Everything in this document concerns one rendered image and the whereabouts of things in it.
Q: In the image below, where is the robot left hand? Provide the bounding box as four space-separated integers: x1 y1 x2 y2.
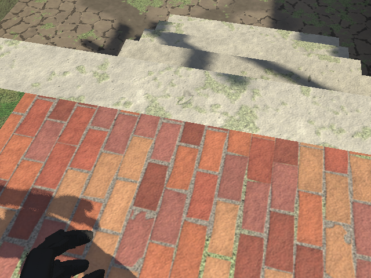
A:
20 229 105 278

